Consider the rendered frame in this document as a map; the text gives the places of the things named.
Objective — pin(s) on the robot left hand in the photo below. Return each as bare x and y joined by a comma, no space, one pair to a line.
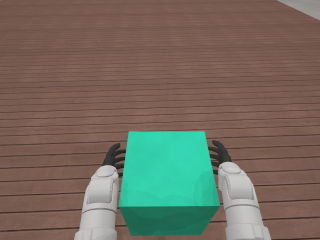
111,160

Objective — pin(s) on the robot right hand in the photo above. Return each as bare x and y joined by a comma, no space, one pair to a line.
222,156

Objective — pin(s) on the carton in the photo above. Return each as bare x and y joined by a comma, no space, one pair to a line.
168,186

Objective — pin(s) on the left robot forearm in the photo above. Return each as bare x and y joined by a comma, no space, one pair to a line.
99,209

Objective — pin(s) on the right robot forearm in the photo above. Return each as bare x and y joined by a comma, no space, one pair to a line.
243,217

